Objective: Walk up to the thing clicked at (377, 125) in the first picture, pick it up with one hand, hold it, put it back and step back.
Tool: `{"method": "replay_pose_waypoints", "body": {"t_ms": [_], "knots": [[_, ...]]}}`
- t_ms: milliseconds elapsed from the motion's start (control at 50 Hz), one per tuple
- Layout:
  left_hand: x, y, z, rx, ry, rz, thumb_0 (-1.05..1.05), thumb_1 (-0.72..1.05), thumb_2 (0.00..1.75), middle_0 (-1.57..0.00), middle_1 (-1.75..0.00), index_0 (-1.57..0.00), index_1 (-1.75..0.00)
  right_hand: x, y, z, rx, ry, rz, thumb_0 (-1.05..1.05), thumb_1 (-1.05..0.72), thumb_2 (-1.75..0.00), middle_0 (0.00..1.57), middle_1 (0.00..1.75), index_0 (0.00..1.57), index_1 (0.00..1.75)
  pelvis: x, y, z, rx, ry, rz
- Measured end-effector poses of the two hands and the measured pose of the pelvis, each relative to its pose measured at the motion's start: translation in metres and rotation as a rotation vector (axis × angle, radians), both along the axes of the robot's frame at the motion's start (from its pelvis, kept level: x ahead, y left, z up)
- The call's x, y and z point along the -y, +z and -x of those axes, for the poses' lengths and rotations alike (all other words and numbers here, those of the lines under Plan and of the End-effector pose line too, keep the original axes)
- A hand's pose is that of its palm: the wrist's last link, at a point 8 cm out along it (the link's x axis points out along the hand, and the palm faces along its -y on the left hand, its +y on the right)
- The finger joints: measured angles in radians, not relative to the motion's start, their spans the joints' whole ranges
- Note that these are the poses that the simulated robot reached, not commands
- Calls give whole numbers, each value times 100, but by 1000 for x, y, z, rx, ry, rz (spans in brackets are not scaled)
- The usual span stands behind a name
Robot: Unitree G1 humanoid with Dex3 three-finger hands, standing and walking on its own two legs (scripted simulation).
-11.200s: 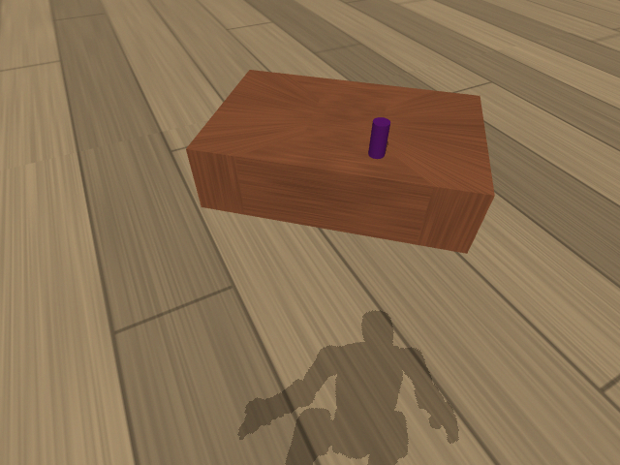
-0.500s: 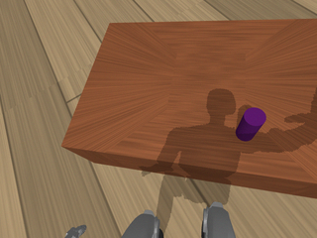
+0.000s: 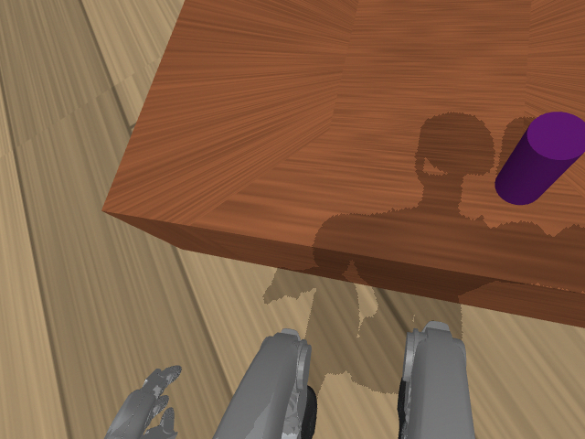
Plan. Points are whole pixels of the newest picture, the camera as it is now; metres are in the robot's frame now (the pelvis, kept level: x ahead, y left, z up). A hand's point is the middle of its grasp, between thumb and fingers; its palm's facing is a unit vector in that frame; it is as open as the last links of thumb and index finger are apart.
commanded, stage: approach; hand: right
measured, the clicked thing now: (535, 163) +0.51 -0.29 -0.13
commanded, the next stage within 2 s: close in in 0.14 s
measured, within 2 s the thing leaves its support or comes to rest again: neither
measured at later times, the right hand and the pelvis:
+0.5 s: hand (582, 197) +0.46 -0.35 -0.15, palm faces +0.30 +0.95 -0.01, open 17.5 cm; pelvis -0.05 +0.02 -0.16, yaw +5 degrees
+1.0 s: hand (540, 197) +0.46 -0.30 -0.14, palm faces +0.29 +0.96 -0.01, open 17.3 cm; pelvis -0.04 +0.03 -0.14, yaw +5 degrees
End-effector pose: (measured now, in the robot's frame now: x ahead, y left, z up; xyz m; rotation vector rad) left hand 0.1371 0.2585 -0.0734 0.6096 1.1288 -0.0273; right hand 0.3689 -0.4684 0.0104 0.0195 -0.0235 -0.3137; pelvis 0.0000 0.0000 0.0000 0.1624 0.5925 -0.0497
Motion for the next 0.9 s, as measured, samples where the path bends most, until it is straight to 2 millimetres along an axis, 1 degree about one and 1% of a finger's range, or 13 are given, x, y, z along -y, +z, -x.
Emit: {"method": "replay_pose_waypoints", "body": {"t_ms": [100, 160, 220, 300, 400, 460, 500, 540, 600, 660, 720, 820, 900], "knots": [[-1, -55, 9, -37, -15, -10, 0, 90, 91, -19, -29, -19, -29, -9, -55, -10, 15, 16, -7, -2, 52, -2, 7, 3, 6, 3, -5, -48, 16, -5, 18, -11], [-3, -83, 21, -71, -11, -10, 0, 91, 91, -19, -30, -19, -29, -17, -80, -19, -2, 30, -6, -2, 52, -2, 7, 3, 6, 3, -7, -71, 25, -5, 27, -15], [-5, -105, 37, -100, 4, -4, 0, 92, 90, -19, -30, -20, -29, -26, -103, -26, -42, 33, -9, -2, 53, -2, 6, 3, 5, 3, -9, -91, 33, 2, 40, -20], [-9, -128, 63, -146, 31, -3, 0, 93, 90, -20, -30, -20, -29, -35, -123, -36, -41, 15, 7, -2, 54, -2, 6, 3, 5, 4, -12, -115, 41, 17, 56, -24], [-16, -149, 98, -214, 73, -10, 0, 94, 89, -20, -31, -21, -29, -46, -143, -45, -21, -16, 18, -2, 54, -1, 6, 3, 5, 3, -15, -140, 48, 35, 73, -23], [-20, -159, 113, -250, 100, -12, 0, 94, 89, -20, -31, -21, -30, -59, -154, -52, -19, -9, 23, -2, 53, -1, 6, 3, 5, 3, -18, -151, 49, 39, 78, -19], [-22, -164, 119, -262, 121, -10, 0, 93, 89, -20, -31, -21, -30, -73, -161, -56, -30, 13, 27, -2, 53, -1, 6, 3, 5, 3, -19, -155, 49, 38, 81, -16], [-23, -167, 120, -262, 145, -4, 0, 93, 89, -20, -31, -21, -30, -89, -165, -60, -42, 42, 31, -2, 52, -1, 6, 2, 5, 3, -20, -157, 47, 34, 83, -12], [-24, -168, 115, -233, 184, 13, 0, 93, 89, -20, -31, -21, -30, -109, -168, -61, -67, 58, 18, -2, 51, -2, 5, 3, 5, 3, -22, -154, 45, 27, 88, -8], [-26, -165, 105, -194, 202, 29, 0, 93, 89, -20, -31, -21, -29, -119, -162, -58, -59, 28, -6, -2, 49, -3, 5, 3, 5, 3, -24, -147, 42, 18, 93, -2], [-27, -163, 91, -161, 197, 43, 0, 93, 89, -20, -31, -21, -29, -123, -153, -54, -59, -2, -1, -2, 47, -4, 5, 3, 4, 3, -26, -140, 39, 9, 97, 7], [-33, -163, 72, -124, 168, 51, 0, 92, 89, -20, -31, -21, -29, -120, -136, -50, -37, -37, 26, -2, 46, -5, 4, 4, 4, 4, -30, -135, 38, 5, 100, 21], [-39, -167, 64, -114, 142, 45, 0, 93, 88, -20, -31, -21, -29, -120, -135, -52, -28, -25, 32, -2, 46, -5, 4, 4, 3, 4, -32, -138, 39, 9, 100, 26]]}}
